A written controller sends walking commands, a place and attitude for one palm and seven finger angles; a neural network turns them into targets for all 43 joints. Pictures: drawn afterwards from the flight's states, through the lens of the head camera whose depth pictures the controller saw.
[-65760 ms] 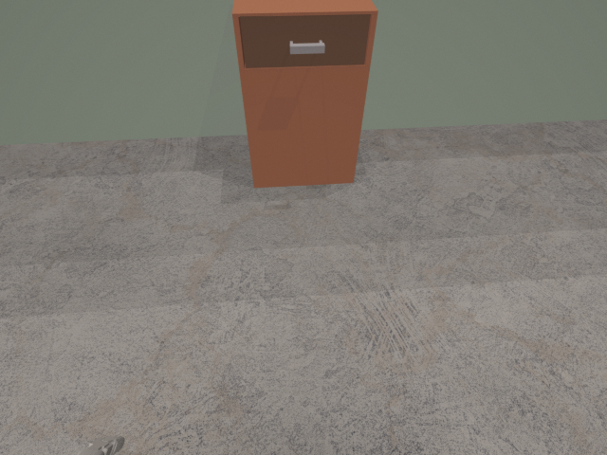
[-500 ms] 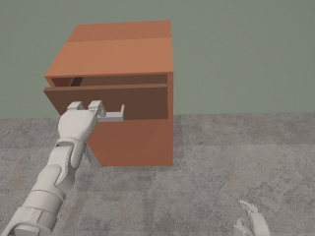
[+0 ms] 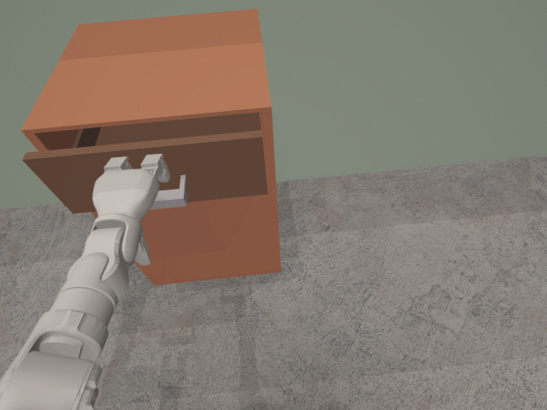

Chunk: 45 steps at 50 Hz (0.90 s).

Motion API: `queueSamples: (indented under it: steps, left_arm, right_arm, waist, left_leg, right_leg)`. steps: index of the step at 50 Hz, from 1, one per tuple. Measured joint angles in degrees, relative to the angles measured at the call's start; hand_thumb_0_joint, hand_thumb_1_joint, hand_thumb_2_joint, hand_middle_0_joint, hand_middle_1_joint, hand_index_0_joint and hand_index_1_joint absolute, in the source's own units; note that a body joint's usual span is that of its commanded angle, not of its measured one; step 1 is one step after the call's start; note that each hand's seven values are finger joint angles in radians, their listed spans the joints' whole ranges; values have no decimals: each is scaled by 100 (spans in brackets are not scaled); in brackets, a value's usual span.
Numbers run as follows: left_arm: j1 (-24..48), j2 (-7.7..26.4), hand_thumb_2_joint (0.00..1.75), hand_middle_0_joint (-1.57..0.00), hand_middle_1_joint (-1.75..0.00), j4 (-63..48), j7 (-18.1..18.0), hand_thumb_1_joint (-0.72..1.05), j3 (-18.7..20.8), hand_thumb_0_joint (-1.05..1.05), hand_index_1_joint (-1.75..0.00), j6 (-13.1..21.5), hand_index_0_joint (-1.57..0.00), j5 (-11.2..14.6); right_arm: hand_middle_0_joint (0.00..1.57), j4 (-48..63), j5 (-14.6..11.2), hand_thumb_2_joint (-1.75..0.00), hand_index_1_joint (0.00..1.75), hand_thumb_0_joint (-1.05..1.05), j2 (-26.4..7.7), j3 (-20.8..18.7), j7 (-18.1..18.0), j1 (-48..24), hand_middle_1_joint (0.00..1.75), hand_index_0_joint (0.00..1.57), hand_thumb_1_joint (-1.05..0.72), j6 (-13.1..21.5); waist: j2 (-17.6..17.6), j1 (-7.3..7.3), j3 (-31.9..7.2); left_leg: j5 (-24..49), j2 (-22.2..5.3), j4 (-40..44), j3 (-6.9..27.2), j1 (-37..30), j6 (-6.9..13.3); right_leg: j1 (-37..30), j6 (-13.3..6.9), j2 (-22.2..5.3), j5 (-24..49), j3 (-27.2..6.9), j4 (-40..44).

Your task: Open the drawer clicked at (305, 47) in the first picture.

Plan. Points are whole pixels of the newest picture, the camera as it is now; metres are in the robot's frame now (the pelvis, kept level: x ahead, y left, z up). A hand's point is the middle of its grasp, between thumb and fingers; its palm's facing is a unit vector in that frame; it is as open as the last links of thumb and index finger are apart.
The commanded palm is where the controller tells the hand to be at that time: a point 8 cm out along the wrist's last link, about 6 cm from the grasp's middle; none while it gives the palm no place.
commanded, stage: move the hooked fingers above the handle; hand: left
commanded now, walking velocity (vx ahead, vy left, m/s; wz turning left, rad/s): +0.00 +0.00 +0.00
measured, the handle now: (156, 191) +0.52 +0.27 -0.06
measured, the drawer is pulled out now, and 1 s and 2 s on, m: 0.08 0.07 0.07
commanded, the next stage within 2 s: lower the fingers behind the handle in 1.38 s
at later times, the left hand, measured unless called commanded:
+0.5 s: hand (148, 193) +0.47 +0.24 +0.01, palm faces -0.06 +0.00 -1.00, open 13.8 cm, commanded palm +0.45 +0.25 +0.07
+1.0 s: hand (150, 187) +0.49 +0.25 +0.00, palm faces -0.07 -0.01 -1.00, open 13.8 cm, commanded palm +0.47 +0.25 +0.06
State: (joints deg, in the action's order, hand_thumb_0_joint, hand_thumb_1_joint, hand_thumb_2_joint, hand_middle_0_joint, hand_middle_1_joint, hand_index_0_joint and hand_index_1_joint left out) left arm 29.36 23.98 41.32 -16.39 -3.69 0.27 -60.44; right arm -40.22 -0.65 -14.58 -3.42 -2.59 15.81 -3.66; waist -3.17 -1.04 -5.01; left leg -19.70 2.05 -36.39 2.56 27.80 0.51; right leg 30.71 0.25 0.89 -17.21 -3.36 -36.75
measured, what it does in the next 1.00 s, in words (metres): stands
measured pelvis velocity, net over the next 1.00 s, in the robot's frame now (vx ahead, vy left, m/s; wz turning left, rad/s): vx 0.00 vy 0.01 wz -0.02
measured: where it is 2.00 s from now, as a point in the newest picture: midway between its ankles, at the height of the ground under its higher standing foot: outside the picture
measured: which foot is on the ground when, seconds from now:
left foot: down 0.00-1.00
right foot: down 0.00-1.00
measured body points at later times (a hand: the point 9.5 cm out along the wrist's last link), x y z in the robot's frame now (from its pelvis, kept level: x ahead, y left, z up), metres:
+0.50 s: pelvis +0.00 +0.00 -0.01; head +0.10 -0.01 +0.42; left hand +0.46 +0.24 +0.07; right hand +0.05 -0.28 -0.15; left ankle -0.02 +0.12 -0.72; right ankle +0.00 -0.12 -0.72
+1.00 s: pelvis +0.00 +0.01 -0.02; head +0.12 +0.01 +0.41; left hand +0.49 +0.25 +0.05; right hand -0.01 -0.26 -0.15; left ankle -0.02 +0.12 -0.72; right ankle +0.00 -0.12 -0.72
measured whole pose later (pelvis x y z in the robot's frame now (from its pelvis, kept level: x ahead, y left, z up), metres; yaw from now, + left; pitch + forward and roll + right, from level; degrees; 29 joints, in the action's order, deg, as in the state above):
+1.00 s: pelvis +0.00 +0.01 -0.02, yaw -1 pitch +22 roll -2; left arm 48.2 31.0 64.1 -18.6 1.1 3.1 -62.9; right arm -41.4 1.6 -14.8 -2.7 -0.3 20.9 -4.8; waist -3.4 -7.2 -8.2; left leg -24.2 1.2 -47.7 2.5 45.1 1.3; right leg 46.3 1.2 2.1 -19.4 -3.0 -44.1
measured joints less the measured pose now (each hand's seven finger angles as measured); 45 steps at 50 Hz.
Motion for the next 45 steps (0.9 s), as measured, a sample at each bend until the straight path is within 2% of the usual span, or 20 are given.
queueSamples:
  steps: [8, 22, 32, 38, 45]
  left_arm:
    - [411, 1, 30, -31, -120, 633, -191, -48, 35, 0, -120, 38, -31, -109]
    - [1339, 368, 30, -31, -120, 1750, -216, -48, 236, 0, -120, 248, -31, -211]
    - [1646, 651, 30, -31, -120, 2060, -240, -48, 473, 0, -120, 371, -31, -258]
    - [1790, 659, 30, -33, -122, 2140, -325, -48, 485, 0, -122, 370, -33, -275]
    - [1899, 699, 30, -32, -121, 2253, -267, -48, 503, 0, -122, 290, -33, -250]
  right_arm:
    - [20, -7, 20, -90, 30, 1, 16, 13, 46, 9, 30, 21, -90, 7]
    - [20, 14, 107, -90, 30, 1, -48, 15, 74, 130, 30, 21, -90, 37]
    - [20, -98, 206, -90, 30, 1, -123, -41, 153, 414, 30, 21, -90, -28]
    - [20, -211, 251, -90, 30, 1, -100, -39, 209, 546, 30, 21, -90, -65]
    - [20, -183, 231, -90, 30, 0, -45, 49, 236, 536, 30, 21, -90, -116]
  waist:
    - [-5, -68, -71]
    - [41, -314, -176]
    - [13, -493, -284]
    - [-16, -526, -330]
    - [-18, -602, -327]
  left_leg:
    - [-61, -14, -153, 18, 243, -8]
    - [-205, -55, -571, 70, 957, -28]
    - [-384, -84, -958, 34, 1504, 4]
    - [-448, -75, -1121, 45, 1711, 29]
    - [-449, -82, -1142, 17, 1741, 59]
  right_leg:
    - [225, -8, 19, -45, 25, -119]
    - [880, -20, 74, -134, 90, -423]
    - [1391, 18, 118, -235, 66, -693]
    - [1563, 47, 115, -274, 80, -790]
    - [1577, 75, 123, -240, 54, -758]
